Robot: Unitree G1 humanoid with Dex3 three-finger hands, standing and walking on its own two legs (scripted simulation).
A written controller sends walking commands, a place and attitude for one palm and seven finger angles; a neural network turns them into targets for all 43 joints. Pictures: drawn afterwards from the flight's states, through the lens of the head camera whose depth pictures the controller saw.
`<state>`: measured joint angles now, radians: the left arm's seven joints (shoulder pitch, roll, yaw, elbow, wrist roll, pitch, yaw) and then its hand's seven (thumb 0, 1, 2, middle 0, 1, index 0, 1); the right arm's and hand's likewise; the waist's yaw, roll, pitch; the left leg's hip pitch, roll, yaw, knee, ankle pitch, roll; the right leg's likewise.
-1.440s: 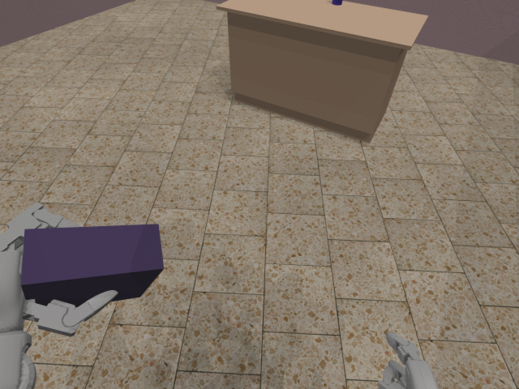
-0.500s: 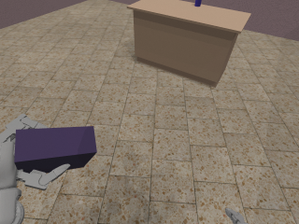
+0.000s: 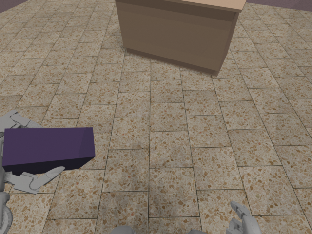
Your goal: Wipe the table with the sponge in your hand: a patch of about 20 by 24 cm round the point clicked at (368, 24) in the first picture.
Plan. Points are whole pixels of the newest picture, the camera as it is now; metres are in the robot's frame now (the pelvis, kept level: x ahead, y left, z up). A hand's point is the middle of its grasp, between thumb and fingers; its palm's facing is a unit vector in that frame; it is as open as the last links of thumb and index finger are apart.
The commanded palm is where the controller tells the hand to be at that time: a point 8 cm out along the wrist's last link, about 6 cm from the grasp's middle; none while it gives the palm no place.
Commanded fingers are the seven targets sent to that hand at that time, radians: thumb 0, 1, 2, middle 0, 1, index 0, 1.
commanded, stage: walk to a spot facing it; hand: left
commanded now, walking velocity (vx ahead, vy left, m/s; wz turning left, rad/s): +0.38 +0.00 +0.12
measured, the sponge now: (62, 152) +0.24 +0.19 +0.15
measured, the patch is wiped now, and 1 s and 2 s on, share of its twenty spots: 0.00 0.00 0.00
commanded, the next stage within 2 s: none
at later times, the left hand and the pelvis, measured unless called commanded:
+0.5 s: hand (58, 85) +0.38 +0.23 +0.20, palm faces +0.41 -0.81 -0.41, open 9.8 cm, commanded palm +0.31 +0.27 +0.20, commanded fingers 0.00 0.10 1.30 -1.20 -1.60 -1.20 -1.60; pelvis +0.15 -0.01 +0.01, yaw +0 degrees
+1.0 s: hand (97, 50) +0.51 +0.17 +0.20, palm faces +0.45 -0.75 -0.49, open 9.8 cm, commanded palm +0.45 +0.22 +0.20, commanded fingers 0.00 0.10 1.30 -1.20 -1.60 -1.20 -1.60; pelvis +0.31 -0.08 +0.02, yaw +5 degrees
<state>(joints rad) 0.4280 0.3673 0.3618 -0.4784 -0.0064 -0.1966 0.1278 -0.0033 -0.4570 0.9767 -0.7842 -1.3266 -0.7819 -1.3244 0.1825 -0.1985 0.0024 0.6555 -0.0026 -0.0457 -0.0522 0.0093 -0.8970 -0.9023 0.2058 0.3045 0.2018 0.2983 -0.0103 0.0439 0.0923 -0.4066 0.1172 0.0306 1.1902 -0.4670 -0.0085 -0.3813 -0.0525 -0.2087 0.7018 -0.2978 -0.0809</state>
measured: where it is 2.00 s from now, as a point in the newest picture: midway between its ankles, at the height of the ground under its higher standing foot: (180, 163)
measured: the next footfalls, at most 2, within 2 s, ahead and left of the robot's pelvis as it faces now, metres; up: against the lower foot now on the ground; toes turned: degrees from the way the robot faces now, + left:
left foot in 0.32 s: +0.23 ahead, +0.14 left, +0.00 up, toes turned +12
right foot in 0.68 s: +0.30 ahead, -0.16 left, +0.00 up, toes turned -9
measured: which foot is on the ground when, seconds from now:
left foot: up 0.00-0.30, down 0.32-0.68, up 0.70-1.00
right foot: down 0.00-0.34, up 0.36-0.66, down 0.68-1.00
